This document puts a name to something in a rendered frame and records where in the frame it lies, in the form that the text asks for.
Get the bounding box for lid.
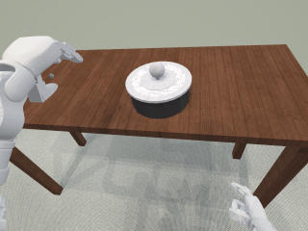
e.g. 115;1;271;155
125;61;192;104

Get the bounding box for robot left forearm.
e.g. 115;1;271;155
0;60;36;186

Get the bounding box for table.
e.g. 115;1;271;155
9;44;308;209

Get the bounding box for left robot hand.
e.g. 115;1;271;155
2;36;84;103

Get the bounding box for robot right forearm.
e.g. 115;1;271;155
250;218;277;231

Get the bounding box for knob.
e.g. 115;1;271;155
149;62;165;78

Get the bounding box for right robot hand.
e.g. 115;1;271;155
229;182;268;230

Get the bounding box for pot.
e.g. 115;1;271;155
130;90;190;119

